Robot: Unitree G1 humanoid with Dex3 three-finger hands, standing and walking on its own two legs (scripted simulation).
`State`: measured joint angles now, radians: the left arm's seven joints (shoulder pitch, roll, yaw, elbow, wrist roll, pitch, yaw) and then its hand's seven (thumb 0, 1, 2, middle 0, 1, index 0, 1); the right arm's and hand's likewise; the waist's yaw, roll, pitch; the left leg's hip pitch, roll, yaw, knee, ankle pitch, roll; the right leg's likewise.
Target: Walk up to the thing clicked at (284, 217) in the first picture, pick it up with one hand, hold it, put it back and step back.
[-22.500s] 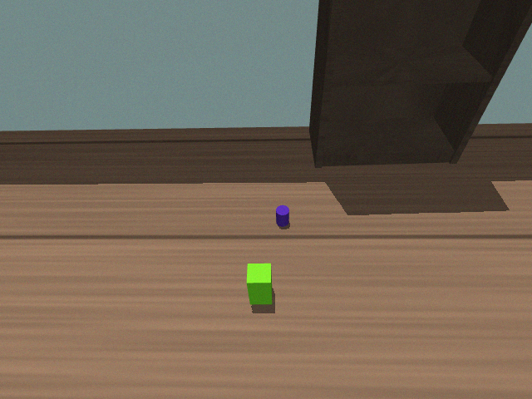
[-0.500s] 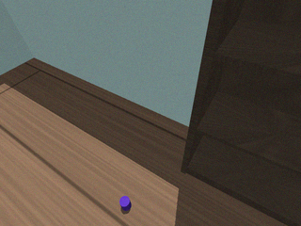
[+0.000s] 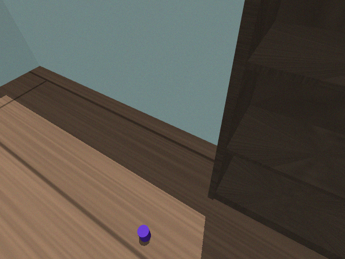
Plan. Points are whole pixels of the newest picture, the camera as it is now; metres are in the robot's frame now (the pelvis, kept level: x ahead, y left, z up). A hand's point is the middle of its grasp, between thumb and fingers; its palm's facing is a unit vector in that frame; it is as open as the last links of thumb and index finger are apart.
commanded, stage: stand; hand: left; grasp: from above
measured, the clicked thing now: (144, 233) +0.40 +0.22 -0.74
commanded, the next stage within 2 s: rise first in 0.36 s
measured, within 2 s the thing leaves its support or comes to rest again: neither
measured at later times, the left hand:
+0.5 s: hand out of the picture +0.07 +0.25 -0.16, palm faces +0.00 -0.94 -0.34, open 7.4 cm
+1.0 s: hand out of the picture +0.13 +0.26 -0.21, palm faces -0.09 -0.91 -0.41, open 13.4 cm
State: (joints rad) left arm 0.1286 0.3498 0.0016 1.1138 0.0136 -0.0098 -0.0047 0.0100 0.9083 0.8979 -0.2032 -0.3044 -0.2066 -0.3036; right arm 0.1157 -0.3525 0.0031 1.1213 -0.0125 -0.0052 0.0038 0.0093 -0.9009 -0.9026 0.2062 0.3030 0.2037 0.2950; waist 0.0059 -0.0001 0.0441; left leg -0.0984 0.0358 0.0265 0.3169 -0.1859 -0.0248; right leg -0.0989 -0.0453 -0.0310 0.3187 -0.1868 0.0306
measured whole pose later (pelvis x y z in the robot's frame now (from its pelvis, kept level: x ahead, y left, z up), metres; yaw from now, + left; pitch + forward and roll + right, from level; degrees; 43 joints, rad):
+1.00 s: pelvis -0.02 +0.01 -0.06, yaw +0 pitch +13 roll -1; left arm 0.09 0.31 0.16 0.80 0.21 0.10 0.00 0.01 -0.39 0.96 -0.10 -1.03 -0.10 -1.03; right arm 0.24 -0.25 -0.04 0.65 0.01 -0.09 -0.01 0.01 -0.91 -0.91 0.21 0.30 0.20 0.29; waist -0.02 -0.01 -0.07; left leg -0.72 0.05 0.01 0.93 -0.44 -0.02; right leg -0.71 -0.04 -0.02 0.91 -0.42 0.03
